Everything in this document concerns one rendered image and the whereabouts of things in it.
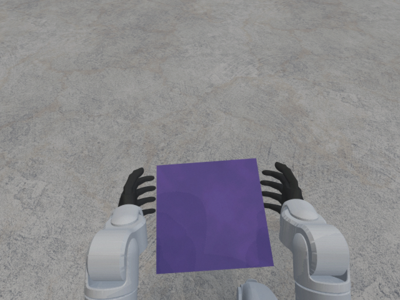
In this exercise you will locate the robot right forearm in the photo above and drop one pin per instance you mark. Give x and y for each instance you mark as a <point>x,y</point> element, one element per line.
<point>320,253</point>

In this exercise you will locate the robot left hand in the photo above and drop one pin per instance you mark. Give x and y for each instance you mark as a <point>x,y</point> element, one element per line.
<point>130,193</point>

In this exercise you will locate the carton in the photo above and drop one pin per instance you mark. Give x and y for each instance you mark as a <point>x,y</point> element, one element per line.
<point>210,216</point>

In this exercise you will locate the robot right hand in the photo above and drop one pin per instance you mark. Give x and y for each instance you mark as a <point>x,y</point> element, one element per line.
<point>289,187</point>

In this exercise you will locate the robot right thigh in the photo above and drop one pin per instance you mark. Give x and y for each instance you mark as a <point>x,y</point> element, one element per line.
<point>254,291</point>

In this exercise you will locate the robot left forearm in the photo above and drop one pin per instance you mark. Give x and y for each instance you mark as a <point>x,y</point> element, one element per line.
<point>112,258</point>

